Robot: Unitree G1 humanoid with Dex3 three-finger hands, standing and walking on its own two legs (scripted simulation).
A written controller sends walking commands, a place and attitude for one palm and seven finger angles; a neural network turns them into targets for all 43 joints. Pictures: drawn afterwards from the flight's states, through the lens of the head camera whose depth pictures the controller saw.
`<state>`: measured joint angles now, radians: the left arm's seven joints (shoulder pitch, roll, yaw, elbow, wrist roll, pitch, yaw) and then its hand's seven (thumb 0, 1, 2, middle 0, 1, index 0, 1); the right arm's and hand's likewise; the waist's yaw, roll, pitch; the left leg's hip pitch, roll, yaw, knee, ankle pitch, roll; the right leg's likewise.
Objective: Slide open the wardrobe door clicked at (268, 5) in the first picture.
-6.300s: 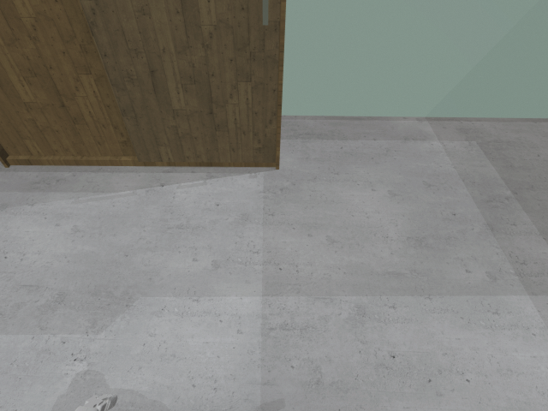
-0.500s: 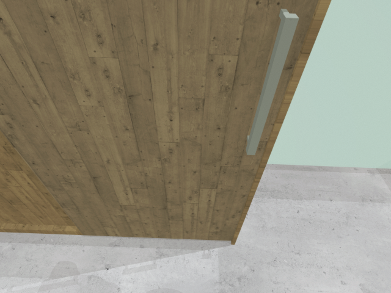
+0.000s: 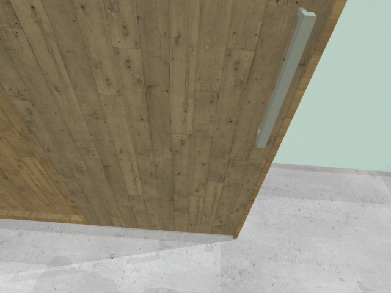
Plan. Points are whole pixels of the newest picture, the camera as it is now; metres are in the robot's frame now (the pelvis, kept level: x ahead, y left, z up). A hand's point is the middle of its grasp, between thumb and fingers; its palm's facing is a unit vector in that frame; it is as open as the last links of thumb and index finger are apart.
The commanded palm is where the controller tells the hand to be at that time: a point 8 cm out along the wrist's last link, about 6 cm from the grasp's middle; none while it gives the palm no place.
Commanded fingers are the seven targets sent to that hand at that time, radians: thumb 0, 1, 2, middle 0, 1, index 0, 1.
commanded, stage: come to a stop and stand still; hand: right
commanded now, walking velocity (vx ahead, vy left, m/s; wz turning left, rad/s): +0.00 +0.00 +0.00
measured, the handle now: (277, 89) +0.52 -0.16 +0.18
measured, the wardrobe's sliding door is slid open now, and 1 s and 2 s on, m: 0.00 0.00 0.00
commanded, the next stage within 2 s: look again from close up in 1.44 s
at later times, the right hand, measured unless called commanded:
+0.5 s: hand out of the picture -0.04 -0.18 -0.17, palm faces +0.06 +0.98 -0.17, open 7.3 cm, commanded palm none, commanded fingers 0.00 -0.90 -0.90 0.20 0.30 0.20 0.30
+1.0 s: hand out of the picture -0.03 -0.19 -0.17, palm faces +0.07 +0.98 -0.17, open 7.3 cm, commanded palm none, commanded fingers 0.00 -0.90 -0.90 0.20 0.30 0.20 0.30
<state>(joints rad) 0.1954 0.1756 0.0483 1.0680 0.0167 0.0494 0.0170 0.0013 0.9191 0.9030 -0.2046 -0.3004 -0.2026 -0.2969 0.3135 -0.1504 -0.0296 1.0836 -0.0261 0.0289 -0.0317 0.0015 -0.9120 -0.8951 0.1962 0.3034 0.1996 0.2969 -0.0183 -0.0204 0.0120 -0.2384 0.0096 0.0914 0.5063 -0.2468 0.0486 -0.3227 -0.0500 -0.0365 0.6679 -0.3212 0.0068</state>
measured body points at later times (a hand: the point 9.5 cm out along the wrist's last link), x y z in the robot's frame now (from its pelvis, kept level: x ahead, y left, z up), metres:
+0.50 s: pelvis -0.03 -0.01 +0.00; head -0.03 -0.01 +0.45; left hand -0.07 +0.19 -0.16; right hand -0.04 -0.23 -0.16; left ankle +0.02 +0.09 -0.74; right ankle -0.01 -0.14 -0.74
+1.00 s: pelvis -0.01 -0.03 +0.01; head +0.00 -0.03 +0.46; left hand -0.02 +0.18 -0.16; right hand -0.04 -0.24 -0.16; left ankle +0.02 +0.09 -0.74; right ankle -0.01 -0.14 -0.74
